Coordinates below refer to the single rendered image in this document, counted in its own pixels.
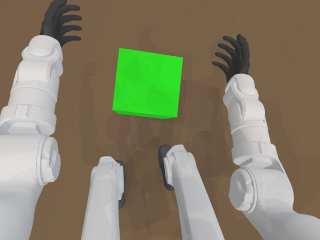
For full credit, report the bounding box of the right robot foot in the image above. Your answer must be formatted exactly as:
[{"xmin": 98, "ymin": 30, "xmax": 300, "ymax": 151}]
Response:
[{"xmin": 158, "ymin": 144, "xmax": 175, "ymax": 191}]

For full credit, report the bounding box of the right robot shin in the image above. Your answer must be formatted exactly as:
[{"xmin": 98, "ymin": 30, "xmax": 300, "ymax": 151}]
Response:
[{"xmin": 167, "ymin": 144, "xmax": 196, "ymax": 185}]

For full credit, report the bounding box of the right robot upper arm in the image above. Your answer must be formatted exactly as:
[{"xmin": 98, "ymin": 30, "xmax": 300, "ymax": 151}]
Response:
[{"xmin": 228, "ymin": 167, "xmax": 320, "ymax": 240}]

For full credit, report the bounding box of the left robot forearm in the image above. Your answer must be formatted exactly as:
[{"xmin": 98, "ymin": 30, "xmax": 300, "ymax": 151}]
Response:
[{"xmin": 0, "ymin": 35, "xmax": 64, "ymax": 136}]

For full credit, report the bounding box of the left robot upper arm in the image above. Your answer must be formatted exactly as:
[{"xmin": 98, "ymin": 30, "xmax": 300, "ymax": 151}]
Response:
[{"xmin": 0, "ymin": 134, "xmax": 61, "ymax": 240}]

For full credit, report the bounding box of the right robot hand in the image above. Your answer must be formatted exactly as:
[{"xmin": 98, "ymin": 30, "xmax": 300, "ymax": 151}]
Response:
[{"xmin": 212, "ymin": 34, "xmax": 250, "ymax": 83}]

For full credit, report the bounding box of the left robot hand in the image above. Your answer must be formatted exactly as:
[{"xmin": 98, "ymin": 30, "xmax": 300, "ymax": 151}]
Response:
[{"xmin": 40, "ymin": 0, "xmax": 82, "ymax": 48}]

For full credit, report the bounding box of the carton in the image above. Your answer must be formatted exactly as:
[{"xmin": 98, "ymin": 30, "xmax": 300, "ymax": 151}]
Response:
[{"xmin": 112, "ymin": 48, "xmax": 183, "ymax": 119}]

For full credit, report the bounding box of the right robot forearm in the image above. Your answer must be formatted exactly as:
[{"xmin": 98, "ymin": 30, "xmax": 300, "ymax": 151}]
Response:
[{"xmin": 223, "ymin": 73, "xmax": 294, "ymax": 205}]

